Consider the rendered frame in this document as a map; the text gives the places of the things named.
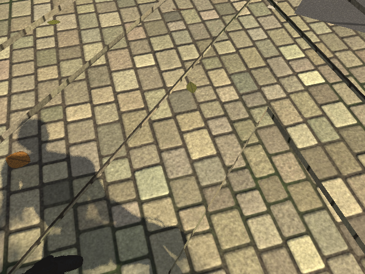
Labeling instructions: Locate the left robot hand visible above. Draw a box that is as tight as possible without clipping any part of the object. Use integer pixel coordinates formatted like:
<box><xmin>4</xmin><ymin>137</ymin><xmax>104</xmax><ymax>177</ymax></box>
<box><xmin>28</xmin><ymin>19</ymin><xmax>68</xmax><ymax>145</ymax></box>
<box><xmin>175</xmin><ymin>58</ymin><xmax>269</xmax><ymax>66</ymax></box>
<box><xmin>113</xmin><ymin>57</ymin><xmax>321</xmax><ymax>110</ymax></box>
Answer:
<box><xmin>22</xmin><ymin>255</ymin><xmax>83</xmax><ymax>274</ymax></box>

